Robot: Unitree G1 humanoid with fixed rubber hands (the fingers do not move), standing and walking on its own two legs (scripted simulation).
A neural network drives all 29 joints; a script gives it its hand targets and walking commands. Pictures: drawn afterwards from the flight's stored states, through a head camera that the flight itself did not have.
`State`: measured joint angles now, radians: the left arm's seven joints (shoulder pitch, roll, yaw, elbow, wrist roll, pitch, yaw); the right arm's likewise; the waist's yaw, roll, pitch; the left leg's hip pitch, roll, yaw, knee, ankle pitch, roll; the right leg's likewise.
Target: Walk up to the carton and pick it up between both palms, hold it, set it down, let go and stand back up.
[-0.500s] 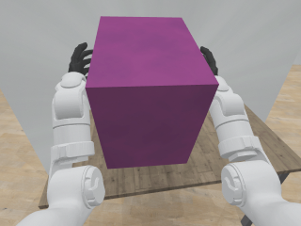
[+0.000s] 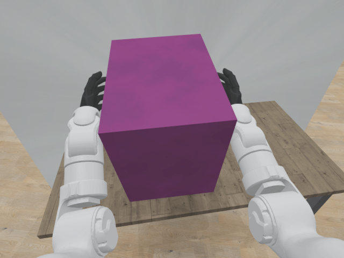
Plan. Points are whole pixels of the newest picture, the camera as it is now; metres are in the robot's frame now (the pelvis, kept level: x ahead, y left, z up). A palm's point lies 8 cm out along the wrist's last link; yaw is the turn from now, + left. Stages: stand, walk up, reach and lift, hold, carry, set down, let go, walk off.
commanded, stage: set down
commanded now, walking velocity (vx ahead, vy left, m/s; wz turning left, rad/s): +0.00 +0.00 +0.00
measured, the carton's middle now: (164, 119) +0.41 +0.02 +0.15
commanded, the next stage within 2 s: none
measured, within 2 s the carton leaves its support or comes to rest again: neither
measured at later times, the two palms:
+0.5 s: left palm (90, 117) +0.37 +0.19 +0.20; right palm (228, 114) +0.38 -0.13 +0.19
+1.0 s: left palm (96, 128) +0.40 +0.19 +0.14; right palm (220, 114) +0.42 -0.12 +0.16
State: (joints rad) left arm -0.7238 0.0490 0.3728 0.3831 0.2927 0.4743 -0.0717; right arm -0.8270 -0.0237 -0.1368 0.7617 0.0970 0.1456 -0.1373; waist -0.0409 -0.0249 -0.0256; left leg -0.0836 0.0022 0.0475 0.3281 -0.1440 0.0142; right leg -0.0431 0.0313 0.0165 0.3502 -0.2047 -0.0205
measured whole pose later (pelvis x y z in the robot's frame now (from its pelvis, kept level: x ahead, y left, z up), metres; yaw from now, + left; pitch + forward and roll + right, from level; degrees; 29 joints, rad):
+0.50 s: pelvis -0.01 +0.00 +0.00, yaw +0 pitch -7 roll +0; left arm -0.77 0.02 0.42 0.53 0.31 0.42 -0.06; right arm -0.82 -0.02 -0.20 0.89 -0.07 0.07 -0.10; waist -0.01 -0.05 -0.01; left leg -0.08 0.00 0.05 0.33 -0.13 0.01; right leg -0.04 0.03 0.02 0.35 -0.19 -0.02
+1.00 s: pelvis +0.02 +0.00 +0.00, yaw +0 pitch -4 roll +0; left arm -0.67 0.01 0.40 0.55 0.27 0.28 -0.02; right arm -0.80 -0.01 -0.19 0.88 -0.01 0.02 -0.09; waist 0.00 -0.05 0.02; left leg -0.08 0.00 0.05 0.33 -0.17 0.01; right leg -0.04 0.03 0.02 0.35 -0.22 -0.02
